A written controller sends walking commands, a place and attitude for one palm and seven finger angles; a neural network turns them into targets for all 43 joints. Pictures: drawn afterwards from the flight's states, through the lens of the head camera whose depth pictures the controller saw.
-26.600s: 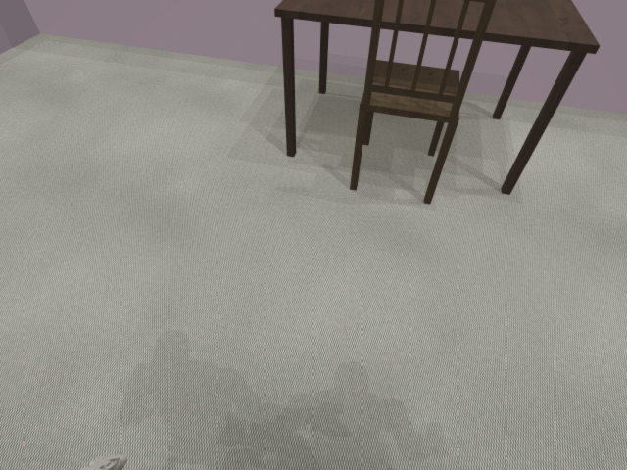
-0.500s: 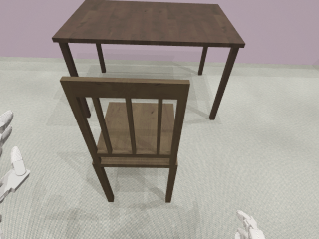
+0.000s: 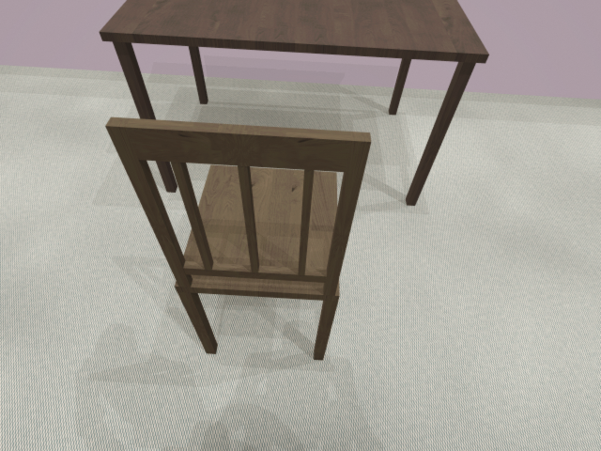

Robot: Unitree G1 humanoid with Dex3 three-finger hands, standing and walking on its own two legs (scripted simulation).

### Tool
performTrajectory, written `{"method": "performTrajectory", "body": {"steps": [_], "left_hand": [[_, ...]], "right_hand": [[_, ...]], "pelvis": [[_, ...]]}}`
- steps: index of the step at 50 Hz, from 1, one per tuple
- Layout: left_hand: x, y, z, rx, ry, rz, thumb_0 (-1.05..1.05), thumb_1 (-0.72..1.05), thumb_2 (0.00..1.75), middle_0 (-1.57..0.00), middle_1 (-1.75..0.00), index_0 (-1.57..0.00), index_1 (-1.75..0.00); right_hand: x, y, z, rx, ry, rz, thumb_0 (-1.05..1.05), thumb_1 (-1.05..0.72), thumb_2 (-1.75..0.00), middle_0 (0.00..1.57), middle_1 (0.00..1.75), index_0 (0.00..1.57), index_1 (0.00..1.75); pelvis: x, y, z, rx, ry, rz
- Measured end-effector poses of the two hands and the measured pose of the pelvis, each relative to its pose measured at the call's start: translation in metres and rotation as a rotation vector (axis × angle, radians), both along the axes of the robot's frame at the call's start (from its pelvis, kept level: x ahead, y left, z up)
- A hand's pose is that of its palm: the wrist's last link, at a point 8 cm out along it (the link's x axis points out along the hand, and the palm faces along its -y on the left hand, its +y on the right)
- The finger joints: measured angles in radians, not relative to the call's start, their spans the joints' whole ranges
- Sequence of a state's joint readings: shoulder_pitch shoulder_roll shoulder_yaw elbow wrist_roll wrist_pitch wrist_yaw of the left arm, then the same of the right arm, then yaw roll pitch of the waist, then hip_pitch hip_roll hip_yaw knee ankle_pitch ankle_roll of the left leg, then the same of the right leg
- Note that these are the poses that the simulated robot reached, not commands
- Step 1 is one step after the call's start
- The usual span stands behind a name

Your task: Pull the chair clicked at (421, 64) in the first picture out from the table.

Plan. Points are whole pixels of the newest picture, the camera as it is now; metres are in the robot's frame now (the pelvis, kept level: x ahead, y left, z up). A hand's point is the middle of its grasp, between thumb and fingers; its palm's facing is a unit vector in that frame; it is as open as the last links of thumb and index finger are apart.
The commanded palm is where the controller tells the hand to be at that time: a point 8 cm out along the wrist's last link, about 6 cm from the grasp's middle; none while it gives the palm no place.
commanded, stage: let the arm hang, fingers relaxed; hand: left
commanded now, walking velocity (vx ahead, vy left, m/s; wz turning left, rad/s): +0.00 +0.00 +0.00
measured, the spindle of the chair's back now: (250, 224) +0.50 +0.13 -0.07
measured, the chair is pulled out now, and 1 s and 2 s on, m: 0.55 0.55 0.55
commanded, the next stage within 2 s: look to check the result in 0.60 s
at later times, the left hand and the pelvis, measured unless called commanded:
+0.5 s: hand out of the picture +0.01 +0.15 -0.17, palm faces +0.02 -0.98 -0.19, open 7.3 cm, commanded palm none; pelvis +0.00 -0.01 +0.00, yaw -1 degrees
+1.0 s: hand out of the picture +0.01 +0.15 -0.17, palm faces +0.03 -0.98 -0.18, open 7.4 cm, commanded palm none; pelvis +0.01 -0.02 +0.00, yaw +0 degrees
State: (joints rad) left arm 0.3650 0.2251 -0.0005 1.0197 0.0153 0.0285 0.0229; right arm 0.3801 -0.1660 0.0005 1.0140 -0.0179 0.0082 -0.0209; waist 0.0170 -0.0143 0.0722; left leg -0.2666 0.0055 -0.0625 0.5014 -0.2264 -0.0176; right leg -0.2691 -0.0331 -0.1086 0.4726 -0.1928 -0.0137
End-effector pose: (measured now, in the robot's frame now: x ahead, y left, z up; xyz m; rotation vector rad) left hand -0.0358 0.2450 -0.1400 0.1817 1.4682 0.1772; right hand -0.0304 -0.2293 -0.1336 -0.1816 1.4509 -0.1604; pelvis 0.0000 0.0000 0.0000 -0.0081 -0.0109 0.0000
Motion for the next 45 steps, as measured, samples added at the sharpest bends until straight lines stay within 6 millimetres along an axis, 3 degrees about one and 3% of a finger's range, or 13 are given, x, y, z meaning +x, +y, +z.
{"method": "performTrajectory", "body": {"steps": [6, 17, 26, 45], "left_hand": [[-0.005, -0.009, 0.003, 0.000, 0.027, 0.006, 0.00, 0.92, 0.90, -0.20, -0.30, -0.20, -0.30], [0.037, -0.042, -0.003, -0.041, -0.082, -0.022, 0.02, 0.92, 0.90, -0.20, -0.30, -0.20, -0.30], [0.044, -0.041, -0.002, -0.034, -0.103, -0.008, 0.02, 0.93, 0.90, -0.20, -0.30, -0.20, -0.30], [0.037, -0.047, -0.004, -0.052, -0.068, 0.003, 0.01, 0.91, 0.90, -0.20, -0.30, -0.20, -0.30]], "right_hand": [[-0.017, 0.013, -0.006, 0.048, 0.040, -0.023, 0.01, -0.92, -0.90, 0.20, 0.30, 0.19, 0.30], [-0.003, 0.031, -0.014, 0.110, -0.021, -0.047, 0.00, -0.91, -0.90, 0.20, 0.30, 0.19, 0.30], [0.002, 0.025, -0.014, 0.098, -0.024, -0.048, 0.00, -0.91, -0.90, 0.20, 0.30, 0.19, 0.30], [0.006, 0.015, -0.010, 0.070, -0.012, -0.037, 0.00, -0.91, -0.90, 0.20, 0.30, 0.19, 0.30]], "pelvis": [[0.002, -0.003, 0.001, 0.006, -0.002, -0.004], [0.002, -0.010, 0.000, 0.013, -0.007, -0.014], [0.005, -0.015, 0.000, 0.010, -0.004, -0.009], [0.007, -0.016, 0.001, 0.012, -0.001, -0.008]]}}
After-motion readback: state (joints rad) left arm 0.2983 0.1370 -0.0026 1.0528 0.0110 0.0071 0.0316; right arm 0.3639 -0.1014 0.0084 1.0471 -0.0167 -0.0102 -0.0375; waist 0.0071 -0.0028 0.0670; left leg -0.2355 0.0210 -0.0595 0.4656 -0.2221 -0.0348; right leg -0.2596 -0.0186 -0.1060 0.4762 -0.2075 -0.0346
